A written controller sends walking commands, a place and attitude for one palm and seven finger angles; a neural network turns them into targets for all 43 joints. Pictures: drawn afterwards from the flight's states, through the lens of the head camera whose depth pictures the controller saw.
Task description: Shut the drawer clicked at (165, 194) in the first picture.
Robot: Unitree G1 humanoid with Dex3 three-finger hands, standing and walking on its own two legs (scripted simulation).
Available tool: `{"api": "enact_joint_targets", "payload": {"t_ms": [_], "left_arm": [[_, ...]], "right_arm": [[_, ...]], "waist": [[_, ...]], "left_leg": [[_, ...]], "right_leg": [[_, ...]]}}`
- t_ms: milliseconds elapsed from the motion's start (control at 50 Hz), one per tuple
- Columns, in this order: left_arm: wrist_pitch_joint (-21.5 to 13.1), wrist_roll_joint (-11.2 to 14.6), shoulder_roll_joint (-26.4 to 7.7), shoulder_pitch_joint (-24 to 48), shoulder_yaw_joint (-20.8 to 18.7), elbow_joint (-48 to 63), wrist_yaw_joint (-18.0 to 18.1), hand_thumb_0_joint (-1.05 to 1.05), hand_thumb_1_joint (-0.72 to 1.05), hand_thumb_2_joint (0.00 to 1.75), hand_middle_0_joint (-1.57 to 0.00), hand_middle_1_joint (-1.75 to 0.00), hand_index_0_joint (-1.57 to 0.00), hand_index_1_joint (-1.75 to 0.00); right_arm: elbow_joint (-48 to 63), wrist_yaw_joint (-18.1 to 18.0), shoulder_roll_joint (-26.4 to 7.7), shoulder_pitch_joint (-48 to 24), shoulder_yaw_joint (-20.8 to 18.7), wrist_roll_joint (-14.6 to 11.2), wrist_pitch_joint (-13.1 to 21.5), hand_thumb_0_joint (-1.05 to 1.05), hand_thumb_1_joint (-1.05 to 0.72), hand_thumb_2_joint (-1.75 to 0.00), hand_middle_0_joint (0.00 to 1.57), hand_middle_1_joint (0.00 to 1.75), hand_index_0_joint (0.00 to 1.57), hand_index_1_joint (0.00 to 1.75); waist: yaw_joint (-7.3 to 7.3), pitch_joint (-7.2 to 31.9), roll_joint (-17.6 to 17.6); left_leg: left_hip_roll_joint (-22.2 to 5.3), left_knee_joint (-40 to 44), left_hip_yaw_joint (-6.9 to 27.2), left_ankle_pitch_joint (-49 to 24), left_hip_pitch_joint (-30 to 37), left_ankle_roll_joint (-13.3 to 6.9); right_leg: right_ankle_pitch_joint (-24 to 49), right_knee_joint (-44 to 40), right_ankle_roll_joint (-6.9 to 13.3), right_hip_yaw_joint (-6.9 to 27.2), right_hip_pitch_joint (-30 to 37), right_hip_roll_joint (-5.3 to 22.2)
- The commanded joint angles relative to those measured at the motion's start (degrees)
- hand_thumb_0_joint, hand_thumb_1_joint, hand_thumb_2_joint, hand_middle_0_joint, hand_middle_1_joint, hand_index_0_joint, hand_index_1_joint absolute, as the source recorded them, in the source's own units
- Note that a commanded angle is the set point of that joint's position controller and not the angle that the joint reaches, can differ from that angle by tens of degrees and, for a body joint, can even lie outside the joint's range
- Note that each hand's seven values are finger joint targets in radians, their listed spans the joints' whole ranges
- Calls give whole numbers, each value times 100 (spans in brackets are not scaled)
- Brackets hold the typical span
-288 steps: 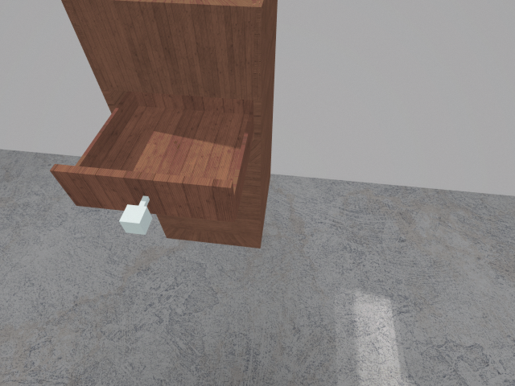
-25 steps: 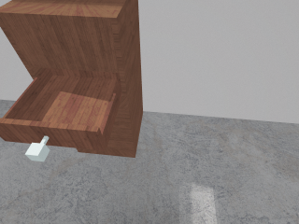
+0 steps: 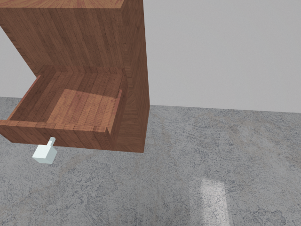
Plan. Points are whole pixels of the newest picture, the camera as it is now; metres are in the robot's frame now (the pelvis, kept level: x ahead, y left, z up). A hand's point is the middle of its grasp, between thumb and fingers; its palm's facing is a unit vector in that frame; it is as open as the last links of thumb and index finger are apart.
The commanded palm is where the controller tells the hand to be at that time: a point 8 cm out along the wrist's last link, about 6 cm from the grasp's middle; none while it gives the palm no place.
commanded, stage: shuffle to correct the standing spot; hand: left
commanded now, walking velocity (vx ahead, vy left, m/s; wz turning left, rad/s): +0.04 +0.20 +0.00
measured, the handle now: (48, 148) +0.33 +0.37 -0.05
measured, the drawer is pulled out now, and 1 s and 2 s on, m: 0.30 0.30 0.30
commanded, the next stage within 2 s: come to a stop and stand still in 1.10 s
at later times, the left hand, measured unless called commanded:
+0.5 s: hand out of the picture -0.02 +0.26 -0.17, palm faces +0.12 -0.96 -0.26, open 7.3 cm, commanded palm none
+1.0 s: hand out of the picture +0.03 +0.28 -0.14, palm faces +0.06 -0.96 -0.28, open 7.3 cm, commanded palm none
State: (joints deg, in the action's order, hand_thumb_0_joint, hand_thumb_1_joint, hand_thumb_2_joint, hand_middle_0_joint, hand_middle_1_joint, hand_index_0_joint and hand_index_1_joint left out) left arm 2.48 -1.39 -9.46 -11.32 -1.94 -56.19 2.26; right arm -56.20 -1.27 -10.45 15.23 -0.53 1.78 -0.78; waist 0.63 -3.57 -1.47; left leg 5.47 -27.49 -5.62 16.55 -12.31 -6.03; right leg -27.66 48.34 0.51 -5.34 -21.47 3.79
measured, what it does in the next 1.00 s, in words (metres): steps on the spot: right foot, then left foot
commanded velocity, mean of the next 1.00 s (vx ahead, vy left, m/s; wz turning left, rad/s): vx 0.05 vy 0.20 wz -0.06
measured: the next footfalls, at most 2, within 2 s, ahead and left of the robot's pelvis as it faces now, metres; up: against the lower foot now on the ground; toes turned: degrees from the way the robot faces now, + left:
right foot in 0.06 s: +0.03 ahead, -0.10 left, +0.00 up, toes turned -7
left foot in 0.50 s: +0.06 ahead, +0.21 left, +0.00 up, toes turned +7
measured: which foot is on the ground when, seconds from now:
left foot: down 0.00-0.08, up 0.10-0.48, down 0.50-0.78, up 0.80-1.00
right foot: up 0.00-0.04, down 0.06-0.50, up 0.52-0.76, down 0.78-1.00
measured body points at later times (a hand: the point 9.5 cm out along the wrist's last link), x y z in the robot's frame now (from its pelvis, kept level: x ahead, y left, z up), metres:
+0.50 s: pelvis +0.01 +0.06 -0.01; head +0.03 +0.06 +0.44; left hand -0.03 +0.31 -0.16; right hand +0.12 -0.19 -0.14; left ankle +0.02 +0.20 -0.74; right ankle -0.01 -0.09 -0.73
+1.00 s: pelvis +0.02 +0.10 +0.02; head +0.03 +0.06 +0.46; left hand +0.02 +0.33 -0.12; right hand +0.05 -0.13 -0.16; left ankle +0.03 +0.27 -0.64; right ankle +0.00 +0.03 -0.73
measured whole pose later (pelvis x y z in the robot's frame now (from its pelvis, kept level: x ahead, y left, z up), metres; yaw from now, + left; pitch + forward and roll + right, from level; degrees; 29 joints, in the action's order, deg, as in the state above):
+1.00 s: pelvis +0.02 +0.10 +0.02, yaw -1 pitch +0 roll +5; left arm -0.9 -1.3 -8.1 -19.6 -1.5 -56.8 1.6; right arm -56.6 1.0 -11.3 15.1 -2.3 1.3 -4.1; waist 1.7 -1.0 0.2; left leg -0.8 -60.9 -1.4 17.0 -30.1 3.4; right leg -16.9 27.6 3.5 -5.6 -11.1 4.5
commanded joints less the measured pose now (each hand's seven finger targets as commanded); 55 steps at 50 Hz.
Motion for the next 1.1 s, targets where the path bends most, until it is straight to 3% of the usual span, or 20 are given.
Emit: {"api": "enact_joint_targets", "payload": {"t_ms": [0, 20, 60, 80, 180, 360, 420, 440, 460, 480, 520, 580, 660, 720, 740, 760, 780, 800, 900, 1080], "left_arm": [[-168, -9, -404, -687, -120, 202, 80, 0, 90, 90, -20, -30, -20, -30], [-231, -23, -588, -969, -157, 154, 108, 0, 90, 90, -20, -30, -20, -30], [-305, -66, -1386, -1418, -323, 110, 155, 0, 90, 90, -20, -30, -20, -30], [-333, -34, -1395, -1432, -319, 123, 172, 0, 90, 90, -20, -30, -20, -30], [-436, -14, -1097, -668, -266, 329, 82, 0, 90, 90, -20, -30, -20, -30], [-302, -96, -1593, -720, -431, 271, -53, 0, 90, 90, -20, -30, -20, -30], [-213, -91, -1546, -519, -447, 270, -48, 0, 90, 90, -20, -30, -20, -30], [-157, -60, -1320, -570, -390, 276, -60, 0, 90, 90, -20, -30, -20, -30], [-91, -13, -910, -656, -329, 352, -74, 0, 90, 90, -20, -30, -20, -30], [-30, -22, -628, -477, -247, 464, -43, 0, 90, 90, -20, -30, -20, -30], [-68, -26, -495, -386, -222, 659, -21, 0, 90, 90, -20, -30, -20, -30], [-51, -38, -685, -813, -271, 231, 1, 0, 90, 90, -20, -30, -20, -30], [-80, -24, -397, -984, -131, 205, -4, 0, 90, 90, -20, -30, -20, -30], [-208, -54, -369, -1356, -131, 107, 17, 0, 90, 90, -20, -30, -20, -30], [-286, -86, -701, -1608, -176, 53, 61, 0, 90, 90, -20, -30, -20, -30], [-331, -84, -1291, -1726, -301, 78, 86, 0, 90, 90, -20, -30, -20, -30], [-348, -22, -1392, -1801, -284, 107, 67, 0, 90, 90, -20, -30, -20, -30], [-386, -26, -1140, -1532, -265, 81, 85, 0, 90, 90, -20, -30, -20, -30], [-456, 7, -945, -1047, -239, 199, 51, 0, 90, 90, -20, -30, -20, -30], [-365, -41, -1219, -1096, -358, 89, -23, 0, 90, 90, -20, -30, -20, -30]], "right_arm": [[293, -30, -824, 286, -216, -49, 39, 0, -90, -90, 20, 30, 20, 30], [343, -1, -778, 196, -218, -89, 48, 0, -90, -90, 20, 30, 20, 30], [634, 40, -556, -82, -253, -59, 14, 0, -90, -90, 20, 30, 20, 30], [603, 31, -634, -81, -272, -3, -52, 0, -90, -90, 20, 30, 20, 30], [408, 236, -397, -95, -274, -44, -209, 0, -90, -90, 20, 30, 20, 30], [623, 275, -363, -643, -217, -152, -118, 0, -90, -90, 20, 30, 20, 30], [415, 226, -451, 43, -256, -167, -8, 0, -90, -90, 20, 30, 20, 30], [310, 184, -697, 375, -280, -140, 41, 0, -90, -90, 20, 30, 20, 30], [288, 151, -1200, 612, -400, -76, 78, 0, -90, -90, 20, 30, 20, 30], [300, 112, -1525, 833, -444, -70, -2, 0, -90, -90, 20, 30, 20, 30], [558, 74, -1245, 240, -359, 6, -36, 0, -90, -90, 20, 30, 20, 30], [676, 50, -653, -456, -189, 16, 18, 0, -90, -90, 20, 30, 20, 30], [557, 22, -715, -128, -226, 30, 22, 0, -90, -90, 20, 30, 20, 30], [480, 44, -633, 85, -225, -36, -8, 0, -90, -90, 20, 30, 20, 30], [509, 76, -447, 156, -201, -97, 19, 0, -90, -90, 20, 30, 20, 30], [685, 86, -290, 68, -193, -103, 6, 0, -90, -90, 20, 30, 20, 30], [707, 55, -541, 15, -237, -34, -49, 0, -90, -90, 20, 30, 20, 30], [638, 72, -513, -184, -242, -3, -86, 0, -90, -90, 20, 30, 20, 30], [339, 196, -367, 30, -255, -66, -199, 0, -90, -90, 20, 30, 20, 30], [506, 246, -379, -556, -226, -111, -184, 0, -90, -90, 20, 30, 20, 30]], "waist": [[207, 608, -125], [368, 727, 196], [508, 472, 1857], [440, 376, 1254], [61, 338, 1123], [266, 259, 1417], [-66, 441, 1376], [-159, 678, 568], [-248, 787, -1067], [-369, 717, -1823], [-141, 77, -988], [166, 458, -1313], [152, 508, -701], [347, 624, 119], [422, 720, 987], [421, 500, 2140], [377, 514, 1438], [290, 198, 1271], [59, 196, 1050], [291, 43, 1170]], "left_leg": [[-1558, 167, 1203, -3336, 154, -429], [-1380, -186, 1030, -2672, -330, -177], [-238, -2550, 326, 1699, -2338, 613], [-503, -3432, 832, 1754, -2427, 679], [-665, -3953, 577, 265, -2335, 892], [-598, -1538, -69, 208, -1136, 942], [-523, -161, -211, -302, 199, 867], [-697, 273, -136, -553, 820, 830], [-1895, 620, 1331, -1056, 1261, 402], [-2561, 1174, 2132, -1253, 546, -207], [-2590, 1435, 2034, -106, -561, -711], [-1775, 1157, 958, -888, -582, -355], [-1850, 826, 728, -1614, -344, -469], [-1625, 24, 588, -1423, -515, -221], [-1223, -733, 196, -495, -1163, 165], [-545, -1734, -114, 1187, -2332, 626], [-657, -2529, 508, 1618, -2255, 719], [-705, -3022, 641, 1315, -2473, 739], [-712, -3652, 527, 69, -2261, 929], [-796, -2116, 204, -88, -1954, 1019]], "right_leg": [[1023, -1522, 32, -8, 834, 85], [1702, -2164, 112, 253, 1598, 394], [4337, -2885, 1379, 3096, 2347, 2927], [4309, -2891, 1677, 2822, 1987, 3023], [4135, -2829, 858, 949, 1304, 1616], [2685, -2789, 706, 802, 759, 1587], [2262, -2069, 446, 678, 194, 1404], [1802, -1394, 309, 443, -22, 1032], [-81, -193, 19, -46, -1004, 318], [-1274, 1035, -47, 127, -1270, -74], [-756, 2141, 146, 362, -1429, 100], [255, 2258, 139, 368, -929, 94], [-67, 213, 44, 20, -78, 14], [1354, -2026, -14, 6, 1089, -3], [2160, -2693, 139, 1005, 1894, 816], [3703, -3067, 733, 2895, 2277, 2265], [4193, -3104, 1165, 2944, 1909, 2663], [4738, -2957, 1190, 2447, 1759, 2299], [4357, -2957, 858, 1119, 1298, 1503], [2329, -3220, 867, 1114, 1264, 1566]]}}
